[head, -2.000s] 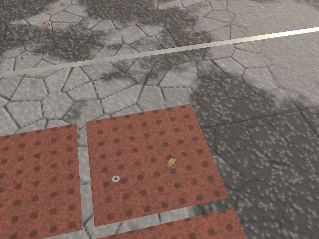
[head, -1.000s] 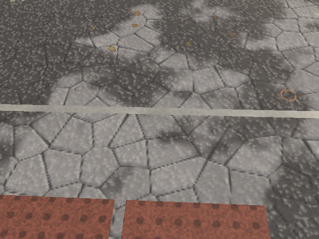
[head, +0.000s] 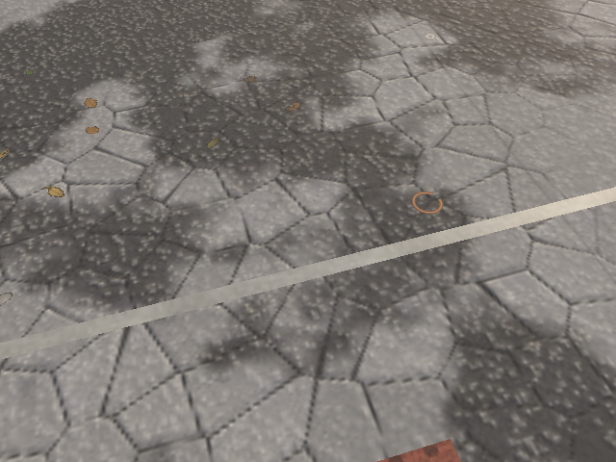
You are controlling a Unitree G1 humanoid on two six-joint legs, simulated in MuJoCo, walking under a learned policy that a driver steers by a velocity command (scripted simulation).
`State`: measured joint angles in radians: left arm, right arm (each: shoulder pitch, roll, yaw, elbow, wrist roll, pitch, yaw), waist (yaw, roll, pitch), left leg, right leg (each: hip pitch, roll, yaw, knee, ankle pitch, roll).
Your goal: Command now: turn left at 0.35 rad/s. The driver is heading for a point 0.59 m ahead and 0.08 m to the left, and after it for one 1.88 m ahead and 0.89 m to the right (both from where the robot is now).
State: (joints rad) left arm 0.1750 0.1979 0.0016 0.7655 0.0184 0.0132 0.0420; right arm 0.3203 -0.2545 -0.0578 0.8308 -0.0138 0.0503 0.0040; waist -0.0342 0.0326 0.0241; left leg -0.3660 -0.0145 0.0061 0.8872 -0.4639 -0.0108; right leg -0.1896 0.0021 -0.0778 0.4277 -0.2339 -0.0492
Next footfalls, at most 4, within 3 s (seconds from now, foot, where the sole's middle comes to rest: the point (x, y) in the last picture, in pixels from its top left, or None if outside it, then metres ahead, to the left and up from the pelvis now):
0.18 left None -0.02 0.11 -0.78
0.76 right None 0.09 -0.05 -0.78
1.24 left None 0.42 0.15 -0.78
1.70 right None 0.46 -0.05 -0.78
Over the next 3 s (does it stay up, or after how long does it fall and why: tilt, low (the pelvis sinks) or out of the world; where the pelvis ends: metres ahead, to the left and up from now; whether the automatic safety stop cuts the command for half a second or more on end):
stays up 0.40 -0.10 0.00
